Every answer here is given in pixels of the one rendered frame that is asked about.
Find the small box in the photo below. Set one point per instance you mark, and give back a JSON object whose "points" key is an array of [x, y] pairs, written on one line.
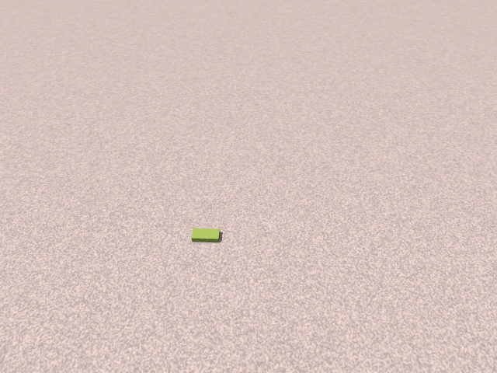
{"points": [[205, 235]]}

